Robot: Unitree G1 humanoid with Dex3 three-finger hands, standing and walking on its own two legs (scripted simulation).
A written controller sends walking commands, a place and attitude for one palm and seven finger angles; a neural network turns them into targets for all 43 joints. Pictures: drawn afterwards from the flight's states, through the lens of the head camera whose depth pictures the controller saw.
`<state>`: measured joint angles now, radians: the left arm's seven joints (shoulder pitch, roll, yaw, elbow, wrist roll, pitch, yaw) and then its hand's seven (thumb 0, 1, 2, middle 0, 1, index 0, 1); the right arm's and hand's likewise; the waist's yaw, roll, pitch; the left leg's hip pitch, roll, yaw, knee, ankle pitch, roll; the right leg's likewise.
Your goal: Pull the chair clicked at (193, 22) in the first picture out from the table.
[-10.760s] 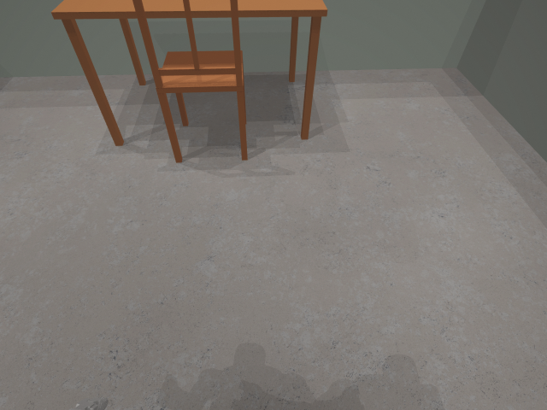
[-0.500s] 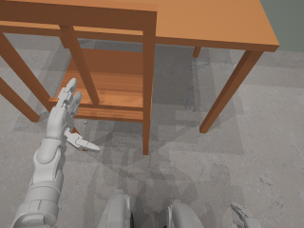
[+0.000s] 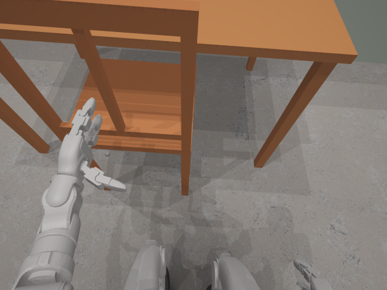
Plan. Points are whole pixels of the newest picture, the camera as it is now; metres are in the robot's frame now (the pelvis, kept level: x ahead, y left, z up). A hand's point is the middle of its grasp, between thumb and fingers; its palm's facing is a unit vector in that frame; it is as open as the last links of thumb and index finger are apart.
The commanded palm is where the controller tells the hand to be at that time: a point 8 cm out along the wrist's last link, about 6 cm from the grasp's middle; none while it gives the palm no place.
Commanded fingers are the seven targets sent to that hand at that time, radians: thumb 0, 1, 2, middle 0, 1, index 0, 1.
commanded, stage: aim the fingers beside a spindle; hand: left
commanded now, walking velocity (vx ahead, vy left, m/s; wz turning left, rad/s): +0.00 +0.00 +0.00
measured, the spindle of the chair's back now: (105, 89) +0.53 +0.21 +0.05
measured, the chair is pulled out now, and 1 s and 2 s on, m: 0.00 0.00 0.00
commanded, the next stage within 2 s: push the fingers through the gap in 0.10 s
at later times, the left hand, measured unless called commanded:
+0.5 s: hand (108, 140) +0.41 +0.18 +0.03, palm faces -0.07 -1.00 -0.06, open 16.9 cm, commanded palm +0.40 +0.23 +0.03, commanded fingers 0.00 -0.50 0.30 -0.06 -0.08 -0.06 -0.08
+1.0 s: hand (111, 124) +0.45 +0.18 +0.03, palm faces -0.05 -1.00 -0.06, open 17.0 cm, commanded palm +0.44 +0.23 +0.03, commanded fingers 0.00 -0.50 0.30 -0.06 -0.08 -0.06 -0.08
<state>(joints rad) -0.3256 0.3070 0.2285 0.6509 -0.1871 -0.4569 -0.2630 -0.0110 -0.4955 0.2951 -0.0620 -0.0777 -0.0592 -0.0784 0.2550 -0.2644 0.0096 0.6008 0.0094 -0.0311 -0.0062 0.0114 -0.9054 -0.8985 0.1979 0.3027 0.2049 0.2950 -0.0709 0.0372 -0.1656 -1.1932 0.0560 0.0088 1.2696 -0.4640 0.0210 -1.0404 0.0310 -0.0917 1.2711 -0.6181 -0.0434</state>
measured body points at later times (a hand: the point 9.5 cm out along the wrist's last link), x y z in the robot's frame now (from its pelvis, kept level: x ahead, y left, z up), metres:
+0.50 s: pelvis +0.00 +0.01 +0.00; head +0.12 +0.02 +0.43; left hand +0.41 +0.24 +0.03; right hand +0.11 -0.26 -0.12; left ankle +0.07 +0.11 -0.62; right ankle -0.01 -0.10 -0.62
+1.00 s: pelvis +0.00 +0.01 -0.01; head +0.13 +0.02 +0.42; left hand +0.45 +0.24 +0.03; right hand +0.06 -0.26 -0.12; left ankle +0.07 +0.11 -0.62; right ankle -0.01 -0.10 -0.62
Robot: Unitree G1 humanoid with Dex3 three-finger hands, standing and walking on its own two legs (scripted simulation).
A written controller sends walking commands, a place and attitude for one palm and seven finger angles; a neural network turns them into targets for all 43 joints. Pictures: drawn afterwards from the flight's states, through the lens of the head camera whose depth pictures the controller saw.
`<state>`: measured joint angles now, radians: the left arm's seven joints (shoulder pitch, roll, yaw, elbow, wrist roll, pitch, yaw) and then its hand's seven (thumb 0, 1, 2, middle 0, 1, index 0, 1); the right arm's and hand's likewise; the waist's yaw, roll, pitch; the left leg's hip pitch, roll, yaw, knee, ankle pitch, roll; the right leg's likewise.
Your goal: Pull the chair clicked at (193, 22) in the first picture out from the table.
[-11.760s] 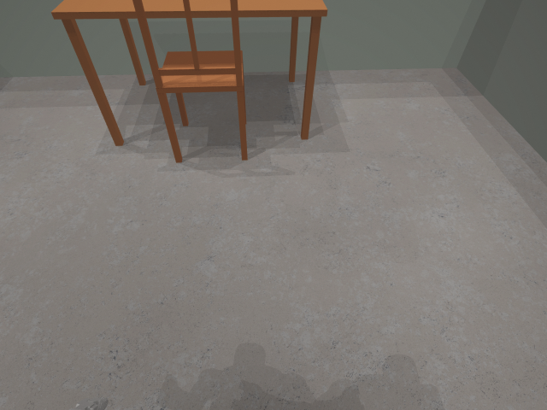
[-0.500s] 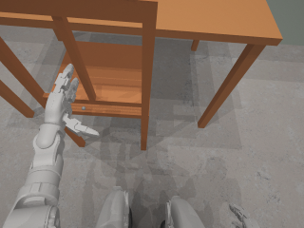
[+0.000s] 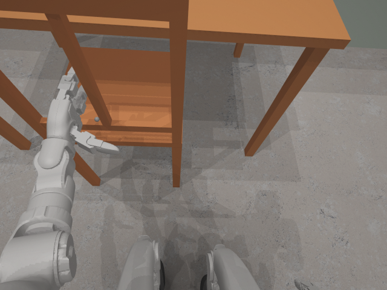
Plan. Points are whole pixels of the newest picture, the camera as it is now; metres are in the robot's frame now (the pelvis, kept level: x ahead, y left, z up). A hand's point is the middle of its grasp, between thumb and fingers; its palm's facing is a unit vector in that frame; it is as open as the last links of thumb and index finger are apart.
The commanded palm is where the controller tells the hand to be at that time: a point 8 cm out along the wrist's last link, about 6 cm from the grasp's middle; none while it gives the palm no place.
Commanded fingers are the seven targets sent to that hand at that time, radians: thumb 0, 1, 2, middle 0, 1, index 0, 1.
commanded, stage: push the fingers through the gap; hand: left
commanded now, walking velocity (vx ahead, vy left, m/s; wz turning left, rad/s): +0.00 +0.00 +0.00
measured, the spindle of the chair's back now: (88, 81) +0.53 +0.21 +0.06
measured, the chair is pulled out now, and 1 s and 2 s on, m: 0.00 0.00 0.00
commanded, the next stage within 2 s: hook a spindle and tug to test in 0.80 s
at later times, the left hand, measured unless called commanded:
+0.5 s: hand (99, 101) +0.50 +0.19 +0.03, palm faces -0.03 -1.00 -0.04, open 16.9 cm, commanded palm +0.48 +0.23 +0.03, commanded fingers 0.00 -0.50 0.30 -0.06 -0.08 -0.06 -0.08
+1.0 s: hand (97, 102) +0.50 +0.19 +0.03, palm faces -0.02 -1.00 -0.04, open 16.9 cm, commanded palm +0.48 +0.23 +0.03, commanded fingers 0.00 -0.50 0.30 -0.17 -0.41 -0.17 -0.41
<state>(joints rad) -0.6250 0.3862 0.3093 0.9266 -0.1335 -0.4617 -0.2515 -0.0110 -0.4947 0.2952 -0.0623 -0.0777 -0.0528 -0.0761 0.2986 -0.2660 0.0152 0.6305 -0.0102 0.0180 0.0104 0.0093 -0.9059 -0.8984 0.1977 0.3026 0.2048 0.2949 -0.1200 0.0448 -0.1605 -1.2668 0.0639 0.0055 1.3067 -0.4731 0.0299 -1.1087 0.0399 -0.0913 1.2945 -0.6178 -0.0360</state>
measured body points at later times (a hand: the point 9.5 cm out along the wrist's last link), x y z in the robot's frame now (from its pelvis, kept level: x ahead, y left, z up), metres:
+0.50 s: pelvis +0.00 +0.01 -0.01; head +0.15 +0.03 +0.41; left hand +0.49 +0.24 +0.04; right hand +0.04 -0.26 -0.12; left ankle +0.07 +0.10 -0.61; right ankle +0.00 -0.11 -0.61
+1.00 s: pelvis +0.00 +0.01 -0.01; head +0.16 +0.04 +0.41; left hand +0.49 +0.25 +0.03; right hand +0.04 -0.26 -0.12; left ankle +0.07 +0.10 -0.61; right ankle +0.00 -0.11 -0.61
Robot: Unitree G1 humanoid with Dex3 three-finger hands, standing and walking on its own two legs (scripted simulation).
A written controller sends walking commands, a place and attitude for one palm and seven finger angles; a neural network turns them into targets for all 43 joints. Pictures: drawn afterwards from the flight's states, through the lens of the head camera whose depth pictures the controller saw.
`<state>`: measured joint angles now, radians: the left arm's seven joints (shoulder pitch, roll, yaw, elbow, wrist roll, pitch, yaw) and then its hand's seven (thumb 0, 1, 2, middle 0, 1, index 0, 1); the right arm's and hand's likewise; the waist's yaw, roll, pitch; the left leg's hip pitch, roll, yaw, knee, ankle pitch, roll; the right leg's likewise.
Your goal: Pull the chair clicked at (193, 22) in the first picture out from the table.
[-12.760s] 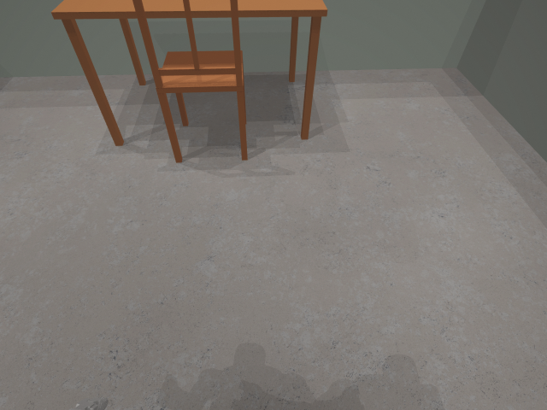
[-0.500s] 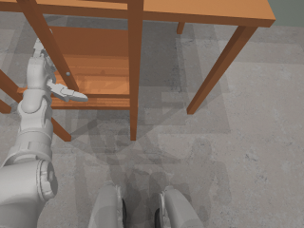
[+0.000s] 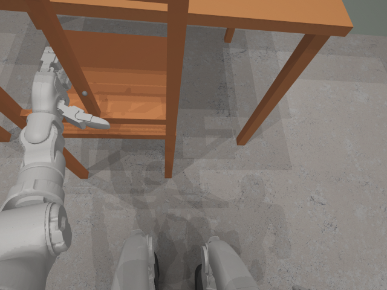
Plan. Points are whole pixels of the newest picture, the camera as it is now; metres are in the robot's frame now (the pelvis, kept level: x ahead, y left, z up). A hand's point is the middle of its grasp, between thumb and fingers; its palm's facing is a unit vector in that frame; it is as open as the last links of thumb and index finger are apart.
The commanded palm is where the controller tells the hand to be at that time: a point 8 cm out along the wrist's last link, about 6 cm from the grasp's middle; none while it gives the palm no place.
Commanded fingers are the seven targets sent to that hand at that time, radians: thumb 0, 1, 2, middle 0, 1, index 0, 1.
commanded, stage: hook a spindle and tug to test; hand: left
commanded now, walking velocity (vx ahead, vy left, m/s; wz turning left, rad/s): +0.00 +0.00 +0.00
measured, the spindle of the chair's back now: (73, 71) +0.52 +0.21 +0.06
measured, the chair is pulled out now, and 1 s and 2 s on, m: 0.00 0.00 0.10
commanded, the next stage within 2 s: step backward, pulling the chair out in 1.40 s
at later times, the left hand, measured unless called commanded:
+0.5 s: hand (87, 93) +0.49 +0.19 +0.04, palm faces +0.00 -1.00 -0.04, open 11.0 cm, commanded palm +0.47 +0.21 +0.04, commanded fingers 0.00 0.40 0.68 -0.50 -1.45 -0.50 -1.45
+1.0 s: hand (88, 95) +0.49 +0.18 +0.04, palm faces +0.02 -1.00 -0.03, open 5.4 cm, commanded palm +0.45 +0.22 +0.04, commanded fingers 0.00 0.90 0.90 -0.50 -1.45 -0.50 -1.45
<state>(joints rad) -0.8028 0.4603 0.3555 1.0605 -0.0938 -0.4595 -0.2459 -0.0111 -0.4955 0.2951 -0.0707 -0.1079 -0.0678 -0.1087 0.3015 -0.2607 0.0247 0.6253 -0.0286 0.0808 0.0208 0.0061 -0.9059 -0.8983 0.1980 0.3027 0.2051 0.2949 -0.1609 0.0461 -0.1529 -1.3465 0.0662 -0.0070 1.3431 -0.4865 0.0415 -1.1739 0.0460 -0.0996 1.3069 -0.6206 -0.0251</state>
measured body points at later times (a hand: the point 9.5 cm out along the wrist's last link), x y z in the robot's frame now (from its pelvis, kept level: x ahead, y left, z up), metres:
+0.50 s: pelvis +0.00 +0.00 +0.01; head +0.15 +0.03 +0.43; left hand +0.48 +0.24 +0.04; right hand +0.04 -0.26 -0.11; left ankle +0.06 +0.10 -0.60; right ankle +0.00 -0.11 -0.60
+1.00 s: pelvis +0.02 +0.00 +0.01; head +0.16 +0.02 +0.44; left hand +0.48 +0.24 +0.04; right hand +0.06 -0.26 -0.10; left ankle +0.06 +0.10 -0.60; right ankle +0.00 -0.11 -0.60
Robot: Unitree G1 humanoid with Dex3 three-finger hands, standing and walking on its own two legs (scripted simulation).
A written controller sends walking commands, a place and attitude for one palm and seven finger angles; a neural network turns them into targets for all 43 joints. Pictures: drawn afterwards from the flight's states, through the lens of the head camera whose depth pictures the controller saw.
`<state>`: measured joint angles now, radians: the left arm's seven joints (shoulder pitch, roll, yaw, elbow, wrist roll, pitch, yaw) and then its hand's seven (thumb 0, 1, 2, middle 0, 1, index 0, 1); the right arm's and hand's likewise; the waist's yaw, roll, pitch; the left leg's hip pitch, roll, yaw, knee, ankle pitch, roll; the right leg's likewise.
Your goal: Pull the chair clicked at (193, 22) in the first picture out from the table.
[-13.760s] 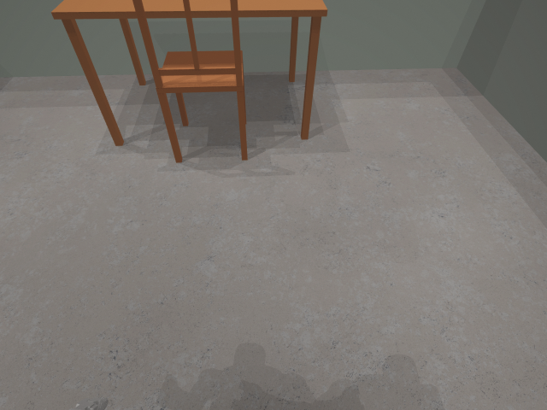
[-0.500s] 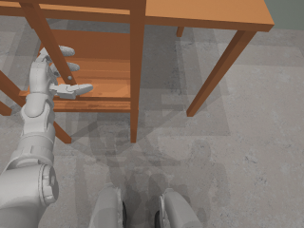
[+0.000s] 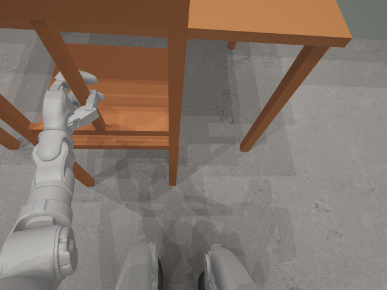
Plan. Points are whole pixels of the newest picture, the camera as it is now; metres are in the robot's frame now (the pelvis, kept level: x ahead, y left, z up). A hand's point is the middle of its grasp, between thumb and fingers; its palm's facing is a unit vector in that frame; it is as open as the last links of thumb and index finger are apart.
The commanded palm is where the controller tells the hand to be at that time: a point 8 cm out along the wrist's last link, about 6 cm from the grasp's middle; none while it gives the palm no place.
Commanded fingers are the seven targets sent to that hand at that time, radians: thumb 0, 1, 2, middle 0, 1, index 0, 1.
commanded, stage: hook a spindle and tug to test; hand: left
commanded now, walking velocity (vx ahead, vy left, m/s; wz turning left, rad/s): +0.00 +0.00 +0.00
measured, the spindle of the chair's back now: (79, 88) +0.50 +0.21 +0.05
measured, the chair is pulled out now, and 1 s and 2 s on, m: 0.00 0.10 0.21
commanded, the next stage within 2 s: step backward, pulling the chair out in 0.40 s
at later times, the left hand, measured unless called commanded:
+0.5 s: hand (92, 128) +0.43 +0.18 +0.03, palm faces +0.00 -1.00 -0.04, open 5.5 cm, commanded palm +0.41 +0.22 +0.03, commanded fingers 0.00 0.90 0.90 -0.50 -1.45 -0.50 -1.45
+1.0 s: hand (108, 144) +0.38 +0.14 +0.05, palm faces +0.03 -0.99 -0.15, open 5.2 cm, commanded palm +0.36 +0.19 +0.05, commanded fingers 0.00 0.90 0.90 -0.50 -1.45 -0.50 -1.45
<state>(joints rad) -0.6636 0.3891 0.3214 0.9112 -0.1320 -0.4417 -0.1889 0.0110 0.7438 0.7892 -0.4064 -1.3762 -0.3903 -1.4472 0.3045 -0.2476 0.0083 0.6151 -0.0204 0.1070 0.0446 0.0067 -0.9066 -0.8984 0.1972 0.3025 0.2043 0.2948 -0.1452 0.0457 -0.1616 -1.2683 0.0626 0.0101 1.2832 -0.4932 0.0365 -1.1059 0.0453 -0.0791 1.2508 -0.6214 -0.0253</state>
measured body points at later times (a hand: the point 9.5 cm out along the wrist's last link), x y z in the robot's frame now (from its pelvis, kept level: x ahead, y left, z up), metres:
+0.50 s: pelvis +0.01 +0.00 +0.01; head +0.14 +0.01 +0.44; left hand +0.42 +0.23 +0.03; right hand +0.10 -0.26 -0.11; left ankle +0.05 +0.10 -0.62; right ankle -0.02 -0.11 -0.62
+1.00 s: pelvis -0.01 +0.01 +0.10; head +0.09 +0.00 +0.54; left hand +0.38 +0.19 +0.06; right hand +0.06 -0.27 -0.03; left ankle +0.05 +0.10 -0.62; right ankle -0.02 -0.11 -0.62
